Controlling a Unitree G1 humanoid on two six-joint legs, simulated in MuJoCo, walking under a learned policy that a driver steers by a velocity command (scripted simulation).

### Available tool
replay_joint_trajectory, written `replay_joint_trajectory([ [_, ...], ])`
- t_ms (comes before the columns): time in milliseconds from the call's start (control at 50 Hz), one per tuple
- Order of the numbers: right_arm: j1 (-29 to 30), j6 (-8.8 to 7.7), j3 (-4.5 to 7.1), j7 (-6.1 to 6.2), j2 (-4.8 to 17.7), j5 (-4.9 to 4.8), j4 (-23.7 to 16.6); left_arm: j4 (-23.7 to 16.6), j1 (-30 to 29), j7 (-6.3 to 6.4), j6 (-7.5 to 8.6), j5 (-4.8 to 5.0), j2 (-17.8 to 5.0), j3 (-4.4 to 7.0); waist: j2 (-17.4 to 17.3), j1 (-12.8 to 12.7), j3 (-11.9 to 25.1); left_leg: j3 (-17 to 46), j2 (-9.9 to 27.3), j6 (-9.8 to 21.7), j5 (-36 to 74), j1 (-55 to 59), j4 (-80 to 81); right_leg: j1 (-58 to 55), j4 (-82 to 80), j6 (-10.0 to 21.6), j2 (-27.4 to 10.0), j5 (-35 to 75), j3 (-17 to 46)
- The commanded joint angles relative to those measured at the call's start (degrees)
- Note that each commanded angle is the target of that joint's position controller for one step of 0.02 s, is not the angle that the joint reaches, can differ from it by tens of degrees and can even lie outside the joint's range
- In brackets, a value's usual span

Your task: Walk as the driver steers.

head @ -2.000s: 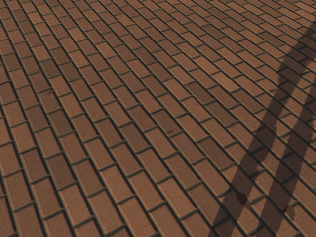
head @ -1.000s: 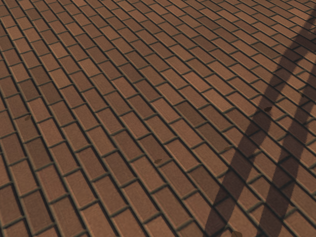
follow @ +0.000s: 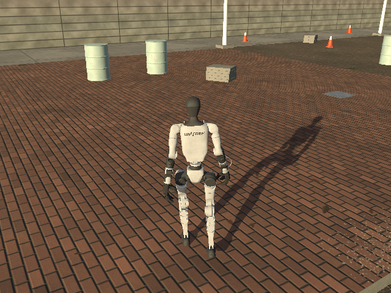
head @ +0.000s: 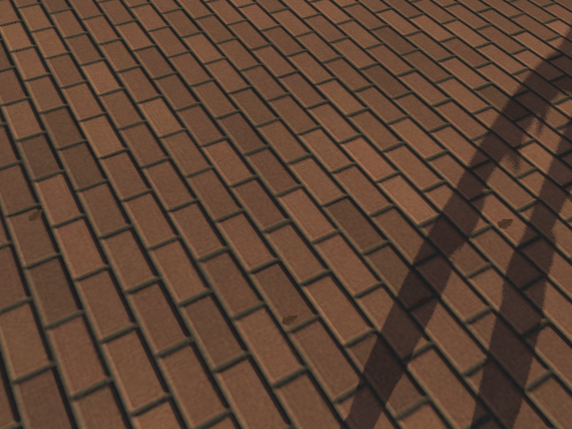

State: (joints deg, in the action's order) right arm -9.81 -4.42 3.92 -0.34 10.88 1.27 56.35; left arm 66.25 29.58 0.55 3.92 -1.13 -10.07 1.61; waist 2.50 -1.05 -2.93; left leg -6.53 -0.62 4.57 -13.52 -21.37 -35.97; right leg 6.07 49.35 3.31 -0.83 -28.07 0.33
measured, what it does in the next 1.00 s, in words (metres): walks ahead, turning right: right foot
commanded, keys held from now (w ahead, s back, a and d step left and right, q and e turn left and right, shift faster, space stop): w+e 0.80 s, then w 0.20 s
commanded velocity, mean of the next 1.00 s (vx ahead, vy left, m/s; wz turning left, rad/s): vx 0.48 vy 0.00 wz -0.43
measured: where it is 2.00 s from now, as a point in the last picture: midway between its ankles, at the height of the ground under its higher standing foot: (393, 239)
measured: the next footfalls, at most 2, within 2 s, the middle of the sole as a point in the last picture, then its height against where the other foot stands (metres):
right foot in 0.48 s outside the picture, level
left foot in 1.02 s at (317, 318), level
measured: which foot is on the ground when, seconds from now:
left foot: down 0.00-0.46, up 0.48-1.00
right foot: up 0.00-0.46, down 0.48-1.00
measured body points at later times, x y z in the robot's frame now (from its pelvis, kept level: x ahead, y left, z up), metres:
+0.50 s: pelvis +0.26 -0.02 -0.01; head +0.30 -0.02 +0.44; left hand +0.46 +0.17 -0.14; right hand +0.13 -0.22 -0.15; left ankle +0.07 +0.08 -0.69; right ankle +0.35 -0.07 -0.73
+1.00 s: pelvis +0.54 -0.07 +0.01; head +0.58 -0.09 +0.45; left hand +0.61 +0.20 -0.12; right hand +0.66 -0.36 -0.09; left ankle +0.73 -0.04 -0.71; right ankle +0.35 -0.07 -0.72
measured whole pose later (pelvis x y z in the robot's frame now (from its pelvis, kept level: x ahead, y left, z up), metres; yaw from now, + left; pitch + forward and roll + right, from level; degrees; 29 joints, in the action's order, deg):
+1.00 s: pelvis +0.54 -0.07 +0.01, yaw -28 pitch +2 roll +0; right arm 0.2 -3.2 1.2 -1.6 12.5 1.7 42.3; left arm 54.7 26.8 0.8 4.3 -1.0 -14.0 3.6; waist -1.3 -5.5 -2.8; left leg -1.8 0.6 2.4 -3.2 -30.6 -30.8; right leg -6.2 16.1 6.3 6.9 -22.5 10.0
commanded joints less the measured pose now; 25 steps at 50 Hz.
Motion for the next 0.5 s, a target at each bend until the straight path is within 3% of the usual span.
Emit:
replay_joint_trajectory([
  [20,-13.54,0.86,1.40,0.32,7.61,-0.24,2.19,-7.38,-5.97,-1.30,0.97,-0.45,-2.88,0.45,-5.26,3.95,-1.99,35.96,21.68,8.30,-25.16,19.14,27.73,32.06,24.20,3.42,-1.92,8.16,2.56],
  [40,-10.09,0.24,0.77,0.08,6.07,-0.28,1.36,-7.41,-6.43,-1.44,0.98,-0.15,-1.91,0.53,-3.28,2.00,-3.39,28.40,19.01,6.52,-16.37,14.54,28.74,29.33,21.28,3.48,-3.44,11.75,2.80],
  [80,-9.69,-0.82,-0.52,0.47,2.79,-0.30,1.84,-6.64,-3.73,-1.62,-0.22,-0.76,-0.97,0.81,-4.84,-0.63,-2.82,17.94,15.31,4.06,-4.50,11.11,29.19,24.69,17.99,2.55,-4.29,13.56,2.34],
  [100,-11.54,-1.30,-0.76,0.75,2.53,-0.21,2.51,-6.80,-3.72,-1.78,-0.80,-0.79,-1.01,1.02,-5.20,-0.77,-2.67,15.09,14.87,3.91,0.08,11.38,29.16,24.63,17.81,2.31,-3.86,14.55,1.82],
  [160,-15.42,-2.02,-0.94,1.24,3.30,-0.15,3.61,-9.15,-9.65,-2.18,-1.97,-0.45,-1.54,1.57,-5.32,-0.59,-4.03,8.75,14.13,3.29,8.07,14.51,29.86,31.24,15.81,1.98,-3.90,18.87,0.95],
  [220,-17.59,-2.26,-1.38,1.53,2.73,-0.02,3.65,-12.34,-17.82,-2.62,-2.10,-0.27,-1.43,1.61,-5.33,0.62,-5.27,3.89,13.47,2.54,15.76,16.72,29.82,36.00,9.81,1.58,-3.39,23.97,-0.64],
  [280,-18.49,-2.52,-1.70,1.98,2.50,-0.23,3.68,-15.31,-24.95,-3.07,-1.79,-0.20,-0.33,1.03,-5.89,1.55,-5.92,-1.10,12.43,1.93,24.42,17.47,28.71,33.76,-1.73,1.28,-2.30,28.01,-4.42],
  [340,-20.93,-2.51,-1.51,2.59,3.72,-0.36,4.52,-17.81,-30.08,-3.39,-1.73,-0.19,-0.25,0.74,-6.13,2.69,-6.05,-3.91,13.51,1.66,32.55,21.53,27.14,30.51,-10.47,2.44,-0.84,27.94,-8.42],
  [400,-20.81,-2.19,-0.97,3.39,5.80,-0.35,4.70,-17.64,-27.01,-2.96,-1.69,-0.45,-2.06,1.60,-7.74,0.46,-2.44,-6.91,14.50,0.65,56.33,27.23,18.18,23.84,-13.10,5.60,3.29,22.84,-11.59],
  [440,-19.29,-1.37,-0.29,3.72,7.61,0.02,3.99,-15.25,-18.18,-2.56,-1.63,-0.60,-4.15,2.76,-9.74,-3.52,2.73,-7.80,15.45,0.82,65.67,28.32,4.48,15.17,-13.59,8.54,6.29,17.31,-11.98],
  [460,-18.40,-1.04,0.05,3.32,8.43,0.02,3.22,-13.41,-12.22,-2.43,-1.43,-0.90,-5.87,3.67,-9.86,-6.01,5.96,-7.54,15.55,1.19,60.89,25.82,-5.75,7.59,-16.82,10.18,7.25,16.47,-10.60],
  [480,-16.32,-0.99,0.38,2.58,9.07,-0.24,1.82,-11.85,-5.94,-1.98,-1.24,-1.53,-8.61,5.02,-7.06,-10.02,8.78,-8.20,13.97,0.41,47.09,17.10,-21.15,-3.11,-22.49,12.58,4.23,14.76,-4.72],
  [500,-16.99,-1.00,-0.68,1.56,2.54,-0.26,-1.31,-12.56,-6.80,-1.54,-1.36,-1.69,-13.65,6.24,4.00,-6.04,12.56,-6.93,6.02,-1.34,-4.56,-3.03,-40.92,-17.00,-22.96,18.12,-12.41,14.17,19.19],
])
